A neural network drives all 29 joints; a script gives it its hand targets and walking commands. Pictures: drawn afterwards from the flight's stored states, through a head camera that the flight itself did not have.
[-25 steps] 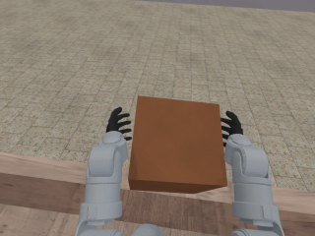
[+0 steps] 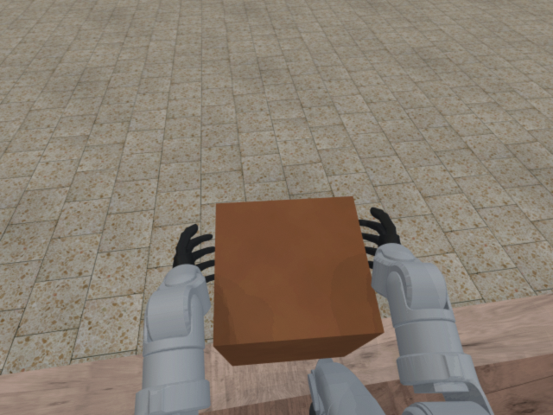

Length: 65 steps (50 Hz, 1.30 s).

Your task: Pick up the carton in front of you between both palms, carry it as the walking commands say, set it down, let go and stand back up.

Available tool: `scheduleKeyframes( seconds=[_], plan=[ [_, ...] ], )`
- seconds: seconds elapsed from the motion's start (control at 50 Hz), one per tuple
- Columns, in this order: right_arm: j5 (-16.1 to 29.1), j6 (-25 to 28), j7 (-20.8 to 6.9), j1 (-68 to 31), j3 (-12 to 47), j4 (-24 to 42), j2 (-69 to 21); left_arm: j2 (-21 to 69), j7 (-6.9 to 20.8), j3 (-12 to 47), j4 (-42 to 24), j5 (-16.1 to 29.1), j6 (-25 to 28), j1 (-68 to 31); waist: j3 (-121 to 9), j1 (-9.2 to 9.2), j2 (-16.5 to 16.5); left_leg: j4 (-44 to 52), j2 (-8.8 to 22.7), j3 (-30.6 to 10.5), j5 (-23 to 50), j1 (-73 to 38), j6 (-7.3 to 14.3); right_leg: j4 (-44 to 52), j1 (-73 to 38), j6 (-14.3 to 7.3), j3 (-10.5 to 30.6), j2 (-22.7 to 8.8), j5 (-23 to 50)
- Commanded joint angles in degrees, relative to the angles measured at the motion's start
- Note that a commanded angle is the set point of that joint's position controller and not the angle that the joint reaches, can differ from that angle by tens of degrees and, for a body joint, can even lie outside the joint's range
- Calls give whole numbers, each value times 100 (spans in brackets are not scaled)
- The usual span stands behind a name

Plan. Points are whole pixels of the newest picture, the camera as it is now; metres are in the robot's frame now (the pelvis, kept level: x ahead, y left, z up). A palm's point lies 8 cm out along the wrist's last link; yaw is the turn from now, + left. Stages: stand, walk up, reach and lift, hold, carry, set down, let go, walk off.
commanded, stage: carry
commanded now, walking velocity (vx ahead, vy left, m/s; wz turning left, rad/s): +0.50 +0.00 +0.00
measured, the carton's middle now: (287, 288) +0.32 -0.03 -0.04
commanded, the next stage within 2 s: none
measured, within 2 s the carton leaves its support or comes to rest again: neither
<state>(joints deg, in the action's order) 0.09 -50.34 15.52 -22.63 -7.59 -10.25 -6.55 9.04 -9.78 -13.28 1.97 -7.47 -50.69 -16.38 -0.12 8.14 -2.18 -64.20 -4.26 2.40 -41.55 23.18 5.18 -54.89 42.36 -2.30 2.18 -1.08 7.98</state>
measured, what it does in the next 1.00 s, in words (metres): goes down: right foot 0.16 m lower, then left foot 0.16 m lower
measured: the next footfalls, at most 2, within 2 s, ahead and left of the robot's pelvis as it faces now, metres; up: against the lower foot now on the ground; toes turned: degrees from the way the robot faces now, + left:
right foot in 0.12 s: +0.25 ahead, -0.10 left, -0.16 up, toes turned +3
left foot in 0.50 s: +0.57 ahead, +0.08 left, -0.33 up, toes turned -4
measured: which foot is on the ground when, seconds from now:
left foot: down 0.00-0.12, up 0.14-0.48, down 0.50-0.94, up 0.96-1.00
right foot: up 0.00-0.10, down 0.12-0.50, up 0.52-0.92, down 0.94-1.00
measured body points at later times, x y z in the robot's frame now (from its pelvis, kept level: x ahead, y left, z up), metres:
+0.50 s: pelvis +0.41 +0.01 -0.24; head +0.39 +0.02 +0.21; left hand +0.75 +0.15 -0.14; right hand +0.73 -0.14 -0.14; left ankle +0.52 +0.08 -0.96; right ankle +0.24 -0.09 -0.77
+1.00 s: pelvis +0.83 +0.01 -0.42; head +0.83 +0.03 +0.03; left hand +1.17 +0.16 -0.31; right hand +1.17 -0.13 -0.31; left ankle +0.64 +0.10 -0.95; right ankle +0.90 -0.05 -1.15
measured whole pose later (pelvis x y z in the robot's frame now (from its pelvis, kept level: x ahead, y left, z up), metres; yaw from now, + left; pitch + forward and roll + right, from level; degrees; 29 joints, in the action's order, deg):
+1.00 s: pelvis +0.83 +0.01 -0.42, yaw +0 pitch +3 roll -1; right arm -1.0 -51.8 14.5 -22.7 -9.2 2.5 -7.6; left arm 9.6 -15.4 -10.3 -3.9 -7.0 -54.5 -23.6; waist -4.2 0.3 -1.3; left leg -91.6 -4.7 0.2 -33.4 23.3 3.1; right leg -27.8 24.0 -6.2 -4.0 5.5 -9.5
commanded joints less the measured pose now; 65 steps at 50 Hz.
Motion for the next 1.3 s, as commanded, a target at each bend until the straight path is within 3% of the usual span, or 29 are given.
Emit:
scheduleKeyframes(
  seconds=[0.0, 0.02, 0.08, 0.1, 0.12, 0.14, 0.22, 0.28, 0.36, 0.42, 0.46, 0.48, 0.5, 0.52, 0.54, 0.6, 0.64, 0.66, 0.72, 0.82, 0.86, 0.9, 0.94, 1.0, 1.04, 1.12, 1.18, 1.24, 1.28],
  plan=[
    [1847, 122, -1626, -2695, 3673, 272, -5700, 5016, 646, 3802, -608, 1643, 259, -3865, -1664, -34, 1250, 1165, 971, -1809, 2685, -703, 690, 1441, -1143, -15, -322, 210, 1247],
    [1864, 118, -1629, -2658, 3734, 406, -5860, 5005, 624, 4037, -767, 1647, 237, -3875, -1655, 5, 1218, 851, 581, -1212, 2961, -412, 604, 2026, -1682, -47, -728, 421, 1352],
    [1446, 87, -1504, -2307, 3624, 474, -5323, 4603, 660, 3975, -472, 1686, 153, -3304, -2205, -1959, 525, -2938, 874, -236, 5124, 376, -70, 2040, -4264, -668, -653, 147, 778],
    [1335, 113, -1405, -2610, 3564, 932, -5308, 4635, 687, 3955, -497, 1824, 132, -3169, -1805, -2025, -569, -4414, 109, 69, 1475, 913, -286, 2698, -4198, -715, -143, -253, 973],
    [1257, 33, -1300, -2640, 3492, 1016, -4936, 4274, 608, 3982, -348, 1698, 58, -3040, -1576, -1364, -1079, -4599, -349, -253, 371, 2491, -436, 1729, -4795, -870, 1490, -569, 2594],
    [747, -89, -1116, -2016, 2837, 607, -4327, 4113, 595, 4042, -24, 1946, -51, -3095, -1798, -1407, -1313, -3903, -102, -714, 518, 3546, -377, 1950, -5609, -1304, 2740, -955, 1513],
    [542, 2, -1055, -2267, 2455, 940, -4224, 5008, 736, 4484, -306, 2682, -95, -3817, -2076, -1482, 698, -1215, 581, -1246, 1231, 3738, -532, 1209, -4354, -2110, 3969, -1342, 309],
    [531, 156, -1161, -2661, 2656, 982, -4796, 5397, 903, 4644, -419, 2919, 120, -4577, -2296, -1316, -61, -979, 582, -973, 3030, 2258, -483, 1126, -3268, -1822, 3267, -1265, -702],
    [752, 102, -1211, -2616, 3006, 1079, -5013, 5486, 910, 4410, -393, 2869, 160, -4021, -1704, -1745, -185, 2607, 233, 137, 6194, 975, -454, 371, -2279, -1049, 1203, 137, -2421],
    [1029, 73, -1212, -2923, 3283, 1572, -4764, 5064, 862, 4455, -440, 2622, 124, -3596, -2100, -596, -761, 1949, 218, 537, 6935, -2046, -300, -640, -1270, -680, 204, -299, -1609],
    [1187, -59, -1244, -2500, 3365, 1437, -4486, 4989, 732, 4226, -590, 2373, 30, -3610, -2377, 653, 546, 3569, 567, 190, 5908, -3069, 187, -4097, -1369, -187, -575, 2, -448],
    [1123, -205, -1228, -2200, 3367, 939, -4551, 4595, 641, 4033, -682, 2120, -58, -3746, -1591, 751, 1233, 3696, 669, 184, 6050, -2848, 327, -5731, -760, -160, -983, 612, -3663],
    [1353, -298, -1219, -2089, 3337, 786, -4410, 4137, 482, 3639, -641, 1800, -176, -3314, -1304, 26, 1128, 2518, 1125, -1011, 7271, -3158, 219, -5603, 761, -85, -229, 762, -5064],
    [1644, -344, -1227, -2355, 3560, 749, -4374, 3579, 380, 3229, -445, 1370, -310, -2684, -2213, -265, 1621, 3218, 2158, -3541, 4749, -3633, 1182, -4646, 1242, -72, 344, 340, -4054],
    [1820, -370, -1233, -2829, 3652, 890, -4537, 3635, 353, 3007, -291, 1250, -403, -3007, -2046, -195, 688, 3351, 2204, -4478, 3558, -2514, 1557, -3965, 827, -13, 522, 98, -4195],
    [2031, -405, -1382, -3430, 3924, 610, -5359, 4122, 494, 2888, -81, 1419, -341, -3685, -1617, -167, 3, 3064, 2095, -4490, 4661, -1515, 1350, -2414, 894, 195, 232, -122, -3503],
    [2070, -295, -1529, -3665, 3896, 908, -5742, 4719, 597, 3171, -351, 1645, -214, -4171, -2098, -140, 802, 2571, 1824, -4094, 4999, -2065, 1241, -1639, 990, 162, 545, -135, -2633],
    [2256, -269, -1616, -4172, 4059, 1191, -6055, 4930, 631, 3312, -386, 1596, -143, -4035, -2223, -281, 697, 2346, 1487, -2890, 4771, -2199, 990, -1443, 1092, 27, 415, -221, -1346],
    [2184, -187, -1738, -3545, 4075, 928, -6254, 5189, 680, 3720, -982, 1770, 6, -4684, -1862, -40, 535, 1908, 860, -2419, 2956, -1263, 840, 515, 287, -87, -78, 23, 935],
    [2087, -126, -1713, -3447, 4257, 1639, -5865, 4956, 722, 3985, -966, 1654, -87, -3909, -1814, 245, 678, 1041, 139, -1357, 3319, -1095, 543, 2589, -1381, -171, -1008, 674, 1679],
    [1775, -175, -1668, -2860, 4030, 1251, -5570, 4672, 697, 4094, -1030, 1680, -221, -3908, -1693, -64, 718, 682, 466, -1344, 3238, -845, 391, 2762, -2374, -180, -954, 442, 1911],
    [1463, -377, -1476, -2215, 3909, 635, -5242, 4285, 655, 3805, -484, 1506, -396, -3241, -1711, -902, 683, -714, 404, -772, 4750, -1132, 196, 4337, -3230, -384, -404, 10, 1964],
    [1624, -409, -1360, -3038, 3941, 1477, -4992, 3938, 595, 3894, -778, 1659, -432, -3421, -2149, -1154, -1135, -3179, -157, -325, 25, 2443, -300, 1798, -6811, -1223, 857, -1360, 4630],
    [1294, -580, -1130, -2101, 3270, 1531, -4379, 4212, 490, 4140, -1006, 2322, -536, -3466, -3354, -1835, -115, -3392, 429, -1027, 373, 4536, -425, 1883, -7733, -2284, 3661, -2125, 1739],
    [1063, -537, -1174, -2523, 3114, 1518, -4718, 4921, 687, 4563, -1116, 2727, -527, -4240, -2759, -1357, 880, -1701, 769, -908, 1186, 3415, -412, 2381, -5349, -1938, 3220, -1849, 690],
    [819, -177, -1300, -3075, 3144, 1635, -5407, 5744, 1010, 4829, -1174, 3068, -285, -5097, -2488, -1126, -422, 612, 953, -583, 2421, 1951, -444, 3040, -3691, -1494, 1681, -1318, 407],
    [938, -78, -1364, -2892, 3336, 1438, -5706, 5737, 1129, 4747, -1122, 3022, -234, -4825, -2412, -1275, -614, 2402, 276, 428, 3655, 713, -444, 2989, -3869, -728, 338, -602, 2150],
    [1140, -92, -1462, -2850, 3743, 1858, -5811, 5500, 1047, 4618, -1158, 2468, -198, -3994, -2638, -853, -441, 4157, 143, 715, 5029, -698, -327, 1986, -4317, -377, -283, -450, 2670],
    [1087, -224, -1476, -2125, 3807, 1532, -5505, 5371, 1003, 4557, -810, 2506, -301, -3555, -3230, -649, -155, 3707, 1066, -66, 6294, -3252, 123, 752, -2792, 21, -428, -443, 955]
  ],
)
